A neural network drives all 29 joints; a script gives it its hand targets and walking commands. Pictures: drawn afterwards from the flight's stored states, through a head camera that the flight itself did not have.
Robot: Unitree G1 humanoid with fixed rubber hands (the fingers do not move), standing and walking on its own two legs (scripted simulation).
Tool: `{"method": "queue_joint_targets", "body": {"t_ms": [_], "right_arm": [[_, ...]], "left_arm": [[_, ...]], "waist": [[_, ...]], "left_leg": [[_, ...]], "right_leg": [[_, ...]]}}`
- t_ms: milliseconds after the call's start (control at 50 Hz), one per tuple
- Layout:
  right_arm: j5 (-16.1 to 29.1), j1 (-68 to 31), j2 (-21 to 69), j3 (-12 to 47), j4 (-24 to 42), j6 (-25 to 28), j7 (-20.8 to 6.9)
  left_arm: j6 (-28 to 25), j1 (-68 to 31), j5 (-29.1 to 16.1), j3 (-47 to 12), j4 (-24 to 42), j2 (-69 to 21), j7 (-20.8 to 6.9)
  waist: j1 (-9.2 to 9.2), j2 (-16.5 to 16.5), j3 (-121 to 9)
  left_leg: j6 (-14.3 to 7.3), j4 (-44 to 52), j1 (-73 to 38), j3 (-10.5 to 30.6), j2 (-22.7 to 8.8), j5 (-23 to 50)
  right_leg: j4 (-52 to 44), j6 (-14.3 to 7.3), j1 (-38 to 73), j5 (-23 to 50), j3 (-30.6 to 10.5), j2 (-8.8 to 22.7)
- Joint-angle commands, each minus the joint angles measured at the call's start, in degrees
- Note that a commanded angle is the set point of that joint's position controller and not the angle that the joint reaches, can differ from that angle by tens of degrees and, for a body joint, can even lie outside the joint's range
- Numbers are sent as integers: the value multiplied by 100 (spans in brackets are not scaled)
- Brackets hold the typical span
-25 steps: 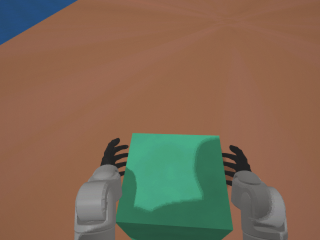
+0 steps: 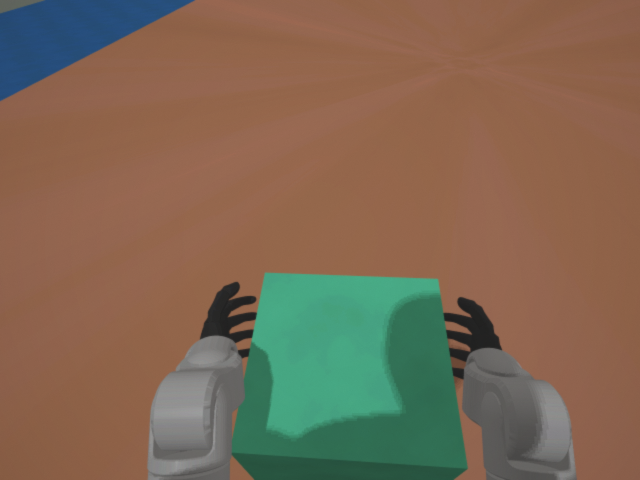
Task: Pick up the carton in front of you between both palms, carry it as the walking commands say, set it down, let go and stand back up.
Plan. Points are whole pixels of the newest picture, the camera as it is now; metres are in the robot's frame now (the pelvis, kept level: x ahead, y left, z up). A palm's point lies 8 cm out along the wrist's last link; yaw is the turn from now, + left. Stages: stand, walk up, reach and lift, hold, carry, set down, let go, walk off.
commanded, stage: carry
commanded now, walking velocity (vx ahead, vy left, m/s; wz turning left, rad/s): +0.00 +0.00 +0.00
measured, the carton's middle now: (346, 394) +0.27 +0.00 +0.00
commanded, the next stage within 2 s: none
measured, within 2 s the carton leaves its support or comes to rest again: neither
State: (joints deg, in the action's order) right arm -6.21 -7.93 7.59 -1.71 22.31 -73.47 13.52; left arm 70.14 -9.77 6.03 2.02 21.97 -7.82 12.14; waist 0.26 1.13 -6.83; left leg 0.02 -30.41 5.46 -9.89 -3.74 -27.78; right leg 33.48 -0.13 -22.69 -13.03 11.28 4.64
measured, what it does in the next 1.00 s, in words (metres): shifts its weight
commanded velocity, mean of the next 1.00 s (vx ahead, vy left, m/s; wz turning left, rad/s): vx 0.00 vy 0.00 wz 0.00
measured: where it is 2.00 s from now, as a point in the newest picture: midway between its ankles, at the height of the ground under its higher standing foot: outside the picture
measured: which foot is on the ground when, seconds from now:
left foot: down 0.00-1.00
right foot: down 0.00-1.00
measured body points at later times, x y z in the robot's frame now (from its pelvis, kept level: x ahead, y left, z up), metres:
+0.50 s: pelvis -0.05 +0.00 +0.00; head -0.08 +0.00 +0.45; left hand +0.24 +0.15 +0.08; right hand +0.23 -0.14 +0.06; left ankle -0.13 +0.09 -0.73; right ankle +0.04 -0.12 -0.73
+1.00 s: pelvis -0.06 +0.01 +0.00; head -0.07 +0.01 +0.45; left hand +0.25 +0.16 +0.03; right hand +0.24 -0.14 +0.02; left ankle -0.13 +0.09 -0.73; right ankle +0.04 -0.13 -0.73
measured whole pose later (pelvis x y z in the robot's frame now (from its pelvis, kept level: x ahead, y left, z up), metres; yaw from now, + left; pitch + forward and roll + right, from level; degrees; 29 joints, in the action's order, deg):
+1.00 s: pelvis -0.06 +0.01 +0.00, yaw +0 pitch +1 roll +0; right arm -14.5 -12.8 8.2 -9.3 -12.7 -40.7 2.9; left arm 37.4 -14.3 15.0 11.8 -12.7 -8.6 1.3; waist 0.2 0.6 -2.6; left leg -1.8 -33.8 9.8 -10.7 -2.2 -24.5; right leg 29.6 -0.2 -23.9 -5.6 10.4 6.3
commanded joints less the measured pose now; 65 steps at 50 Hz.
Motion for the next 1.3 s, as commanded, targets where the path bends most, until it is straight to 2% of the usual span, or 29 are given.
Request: {"method": "queue_joint_targets", "body": {"t_ms": [0,100,200,300,420,620,820,900,980,1040,1100,1120,1140,1160,1180,1200,1220,1240,1280], "right_arm": [[2199,-2650,5353,3245,882,283,-1472],[2224,-2727,5401,3251,886,260,-1477],[2140,-2648,5398,3277,599,273,-1554],[2049,-2886,5476,3333,91,514,-1784],[1917,-3307,5675,3293,-514,1123,-2099],[1433,-3187,5557,3008,-1400,2130,-2396],[796,-3425,5039,2359,-2549,3369,-2533],[729,-3624,5077,2350,-2795,3764,-2571],[807,-3610,5218,2535,-2710,3811,-2572],[932,-3475,5320,2729,-2475,3621,-2550],[891,-3263,5221,2660,-2468,3432,-2528],[849,-3217,5175,2591,-2492,3403,-2525],[819,-3239,5144,2561,-2482,3394,-2522],[801,-3286,5138,2536,-2455,3393,-2518],[796,-3337,5153,2511,-2438,3401,-2512],[795,-3432,5170,2508,-2402,3418,-2502],[791,-3513,5172,2518,-2361,3438,-2488],[800,-3605,5164,2546,-2301,3463,-2469],[879,-3709,5156,2660,-2190,3499,-2436]], "left_arm": [[114,-1703,-2026,-3239,153,-5682,-1366],[128,-1779,-2054,-3238,175,-5703,-1379],[107,-1679,-1949,-3215,-116,-5681,-1464],[-132,-1873,-1842,-3231,-641,-5771,-1713],[-715,-2224,-1688,-3123,-1332,-6004,-2051],[-1715,-2111,-1192,-2757,-2269,-5860,-2369],[-2960,-2435,-543,-2109,-3307,-5276,-2504],[-3338,-2634,-474,-2092,-3538,-5303,-2555],[-3385,-2604,-539,-2281,-3460,-5431,-2560],[-3211,-2459,-659,-2487,-3214,-5524,-2522],[-3034,-2274,-620,-2443,-3177,-5422,-2484],[-3006,-2225,-584,-2377,-3204,-5366,-2476],[-2998,-2253,-575,-2364,-3181,-5354,-2471],[-2997,-2362,-595,-2381,-3122,-5354,-2471],[-3004,-2518,-617,-2399,-3070,-5343,-2476],[-3028,-2730,-623,-2417,-3038,-5332,-2486],[-3053,-2910,-629,-2437,-3009,-5325,-2496],[-3073,-2992,-661,-2457,-3001,-5320,-2502],[-3103,-2936,-737,-2465,-3001,-5299,-2497]], "waist": [[-26,172,-1101],[-22,26,-1033],[-13,-27,-932],[-8,-43,-793],[-7,-70,-760],[-2,-98,-994],[-8,-67,-1009],[-12,-64,-1083],[-16,-60,-1191],[-14,-48,-1254],[-15,-39,-1244],[-11,4,-1222],[0,167,-1056],[-20,345,-788],[-74,538,-393],[-114,677,5],[-145,740,272],[-143,699,378],[-133,568,128]], "left_leg": [[31,247,228,299,-661,4208],[-13,350,464,302,-540,2979],[-47,473,618,379,-523,2406],[-74,595,799,414,-519,1893],[-127,669,951,448,-503,1433],[-145,495,865,452,-478,1696],[-175,467,832,475,-494,1789],[-175,441,778,473,-495,1897],[-167,361,703,455,-499,2157],[-156,287,659,446,-510,2379],[-151,253,655,439,-520,2506],[-143,473,661,456,-573,2039],[-158,921,692,580,-711,1239],[-296,1368,726,809,-820,155],[-481,1869,761,1210,-1040,-816],[-647,2278,730,1632,-1308,-1292],[-807,2516,512,1953,-1542,-1227],[-907,2561,129,2003,-1632,-730],[-938,2180,-849,1588,-1475,1151]], "right_leg": [[-9,-101,1109,2173,-313,337],[-158,-147,1219,2275,-417,430],[-294,-143,1180,1959,-467,449],[-411,-119,1123,1636,-491,468],[-516,-99,1130,1320,-511,481],[-472,-105,1175,1587,-515,504],[-487,-105,1170,1608,-518,492],[-474,-101,1205,1677,-500,484],[-423,-106,1232,1854,-471,485],[-369,-107,1232,2002,-451,493],[-346,-102,1205,2058,-435,498],[-427,-69,1183,1608,-380,484],[-498,17,1115,804,-231,413],[-353,70,883,-38,-19,200],[-98,122,489,-586,160,16],[279,147,44,-748,153,-24],[635,135,-484,-793,-15,96],[720,101,-928,-739,-175,214],[516,48,-1252,-680,-172,180]]}}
